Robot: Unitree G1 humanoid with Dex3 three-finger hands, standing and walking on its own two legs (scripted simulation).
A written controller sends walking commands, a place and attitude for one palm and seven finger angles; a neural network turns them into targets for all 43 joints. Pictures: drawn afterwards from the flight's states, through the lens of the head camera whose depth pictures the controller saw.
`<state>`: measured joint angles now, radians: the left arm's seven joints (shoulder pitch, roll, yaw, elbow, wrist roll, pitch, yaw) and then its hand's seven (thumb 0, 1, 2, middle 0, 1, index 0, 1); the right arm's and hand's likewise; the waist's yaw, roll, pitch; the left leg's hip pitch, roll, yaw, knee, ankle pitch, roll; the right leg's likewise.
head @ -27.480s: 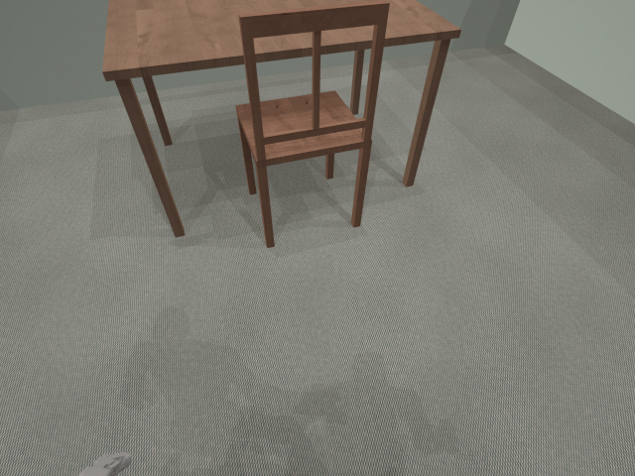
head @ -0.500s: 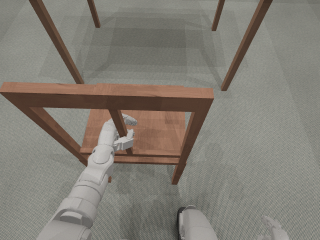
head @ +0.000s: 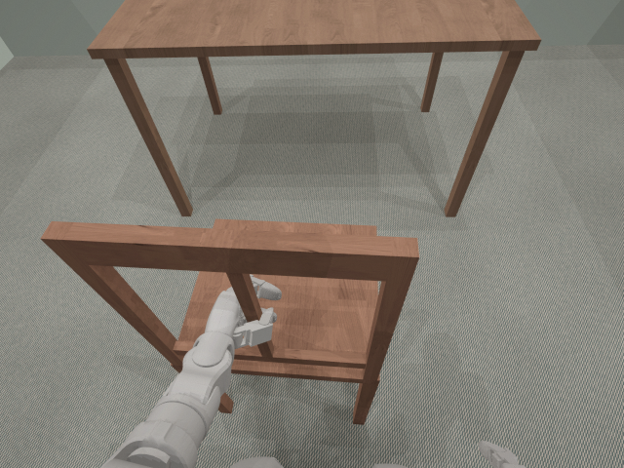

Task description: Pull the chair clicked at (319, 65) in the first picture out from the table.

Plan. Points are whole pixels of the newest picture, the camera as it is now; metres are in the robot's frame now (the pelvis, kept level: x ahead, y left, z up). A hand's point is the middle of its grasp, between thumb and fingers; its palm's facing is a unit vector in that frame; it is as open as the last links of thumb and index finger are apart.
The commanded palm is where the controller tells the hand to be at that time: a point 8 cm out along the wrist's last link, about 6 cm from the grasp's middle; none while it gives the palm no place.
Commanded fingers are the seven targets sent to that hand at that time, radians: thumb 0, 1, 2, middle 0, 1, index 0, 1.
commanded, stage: stop walking, hand still on the chair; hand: left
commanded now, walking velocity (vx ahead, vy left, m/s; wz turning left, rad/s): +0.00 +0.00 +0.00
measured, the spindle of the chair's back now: (254, 317) +0.33 +0.11 -0.07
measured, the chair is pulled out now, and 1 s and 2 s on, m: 0.60 0.61 0.61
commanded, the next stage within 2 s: open the thumb and straighten the fingers in 0.50 s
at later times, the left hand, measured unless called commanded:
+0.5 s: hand (262, 333) +0.30 +0.09 -0.05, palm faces -0.14 -0.98 -0.11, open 5.2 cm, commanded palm +0.29 +0.14 -0.05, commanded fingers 0.00 0.90 0.90 -0.50 -1.45 -0.50 -1.45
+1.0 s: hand (245, 326) +0.32 +0.12 -0.07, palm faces -0.10 -0.99 -0.12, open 12.3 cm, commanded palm +0.30 +0.16 -0.04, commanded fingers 0.00 -0.55 0.20 -0.22 -0.65 -0.22 -0.65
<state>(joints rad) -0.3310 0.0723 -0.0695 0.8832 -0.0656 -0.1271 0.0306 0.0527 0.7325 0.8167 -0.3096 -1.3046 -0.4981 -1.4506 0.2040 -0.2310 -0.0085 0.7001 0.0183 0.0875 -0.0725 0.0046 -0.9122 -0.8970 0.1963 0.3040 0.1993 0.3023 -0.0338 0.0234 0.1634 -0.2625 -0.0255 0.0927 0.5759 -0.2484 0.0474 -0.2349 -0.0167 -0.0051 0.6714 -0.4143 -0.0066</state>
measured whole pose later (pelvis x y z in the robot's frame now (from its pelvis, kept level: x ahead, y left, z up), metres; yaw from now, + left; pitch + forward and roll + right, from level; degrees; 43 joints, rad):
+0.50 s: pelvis +0.03 +0.01 +0.02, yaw -1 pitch -2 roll +0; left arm -0.22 0.06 -0.11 0.91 -0.05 -0.16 0.03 0.06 0.71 0.86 -0.33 -1.33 -0.50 -1.45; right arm 0.23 -0.24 0.00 0.70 0.03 0.06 -0.10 0.01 -0.90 -0.90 0.20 0.30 0.20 0.30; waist -0.01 0.05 0.06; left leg -0.18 0.00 0.10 0.42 -0.20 0.04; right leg -0.13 0.01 0.01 0.42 -0.26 -0.01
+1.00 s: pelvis +0.02 +0.00 -0.01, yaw +2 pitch +7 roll +0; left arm -0.18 0.17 -0.07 0.68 -0.10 -0.03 0.00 0.00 -0.29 0.32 -0.41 -1.22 -0.42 -1.23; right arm 0.28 -0.30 -0.01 0.65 0.05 0.02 0.03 0.01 -0.90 -0.90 0.20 0.30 0.20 0.30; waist -0.08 0.03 0.00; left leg -0.49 -0.01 0.05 0.67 -0.29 0.04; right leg -0.41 0.00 -0.06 0.67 -0.37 -0.02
